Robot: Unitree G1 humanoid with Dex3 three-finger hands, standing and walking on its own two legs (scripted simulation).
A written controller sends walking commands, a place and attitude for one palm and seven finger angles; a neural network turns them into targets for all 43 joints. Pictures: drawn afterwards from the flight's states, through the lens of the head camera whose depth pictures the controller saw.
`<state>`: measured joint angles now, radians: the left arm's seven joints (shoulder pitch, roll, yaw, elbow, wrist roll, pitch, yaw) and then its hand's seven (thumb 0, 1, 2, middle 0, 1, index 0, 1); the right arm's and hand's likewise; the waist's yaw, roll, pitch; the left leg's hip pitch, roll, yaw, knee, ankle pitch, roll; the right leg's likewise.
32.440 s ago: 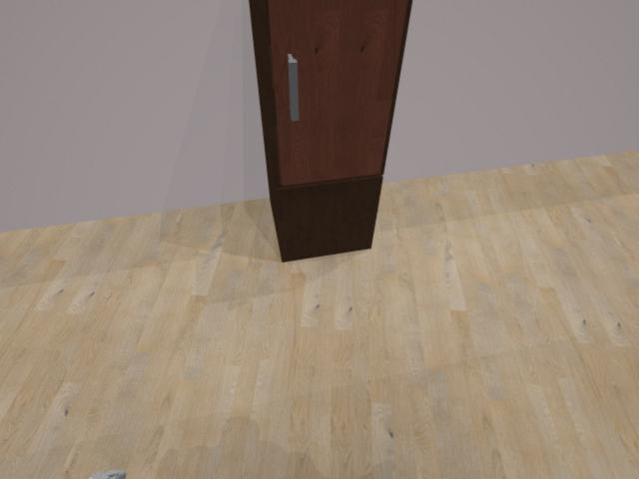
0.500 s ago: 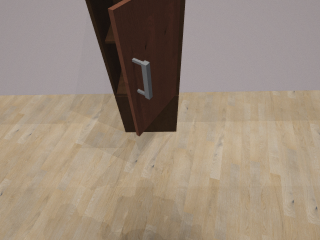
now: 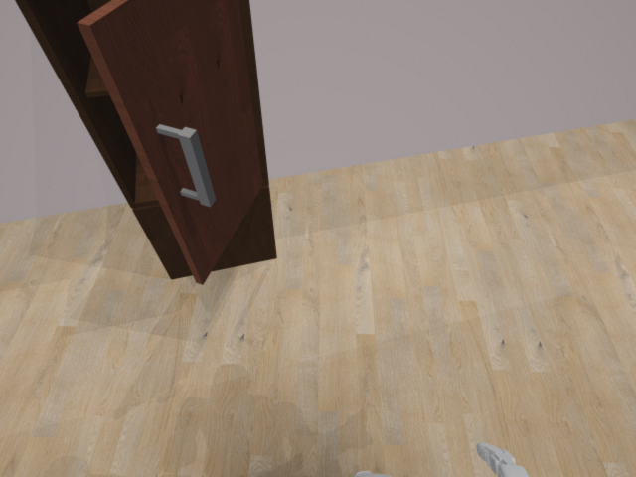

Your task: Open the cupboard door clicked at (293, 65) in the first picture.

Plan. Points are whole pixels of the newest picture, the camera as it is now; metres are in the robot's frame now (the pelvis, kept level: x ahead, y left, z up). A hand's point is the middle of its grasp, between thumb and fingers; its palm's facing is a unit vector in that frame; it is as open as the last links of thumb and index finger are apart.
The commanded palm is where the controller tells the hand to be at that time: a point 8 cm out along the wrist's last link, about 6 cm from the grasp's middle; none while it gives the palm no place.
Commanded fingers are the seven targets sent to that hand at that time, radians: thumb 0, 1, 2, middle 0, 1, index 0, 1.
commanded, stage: walk to a spot facing it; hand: left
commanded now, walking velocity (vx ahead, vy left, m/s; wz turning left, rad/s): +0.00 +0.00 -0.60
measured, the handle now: (187, 167) +0.55 +0.28 +0.01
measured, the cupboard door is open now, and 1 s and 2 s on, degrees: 56 56 56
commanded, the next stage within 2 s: none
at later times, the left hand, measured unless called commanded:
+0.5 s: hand (220, 461) +0.15 +0.16 -0.17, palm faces -0.29 -0.93 -0.20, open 7.4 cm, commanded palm none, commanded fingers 0.00 0.90 0.90 -0.20 -0.30 -0.20 -0.30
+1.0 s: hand (309, 401) +0.24 +0.04 -0.16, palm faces -0.57 -0.80 -0.20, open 7.4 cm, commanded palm none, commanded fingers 0.00 0.90 0.90 -0.20 -0.30 -0.20 -0.30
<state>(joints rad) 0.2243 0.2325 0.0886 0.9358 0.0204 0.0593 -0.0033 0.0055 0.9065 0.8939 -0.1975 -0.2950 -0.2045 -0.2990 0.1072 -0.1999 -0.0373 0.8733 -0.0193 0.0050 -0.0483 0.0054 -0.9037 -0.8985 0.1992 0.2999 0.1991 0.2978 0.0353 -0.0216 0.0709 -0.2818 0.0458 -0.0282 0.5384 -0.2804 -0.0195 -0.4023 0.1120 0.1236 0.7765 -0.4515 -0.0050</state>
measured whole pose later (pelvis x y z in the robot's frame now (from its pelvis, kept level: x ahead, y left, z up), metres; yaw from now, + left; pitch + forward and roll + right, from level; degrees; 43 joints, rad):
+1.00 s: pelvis +0.08 -0.09 +0.01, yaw -37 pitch +1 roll +0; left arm 0.24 0.21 0.06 0.96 0.03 -0.01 -0.02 0.00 0.91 0.89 -0.20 -0.29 -0.20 -0.30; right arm 0.23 -0.23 -0.06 0.94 -0.02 0.00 0.01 0.01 -0.91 -0.90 0.20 0.30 0.20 0.30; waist -0.01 -0.02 0.07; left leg -0.48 0.09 0.07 0.82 -0.36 -0.06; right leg -0.19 0.00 0.02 0.48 -0.30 -0.02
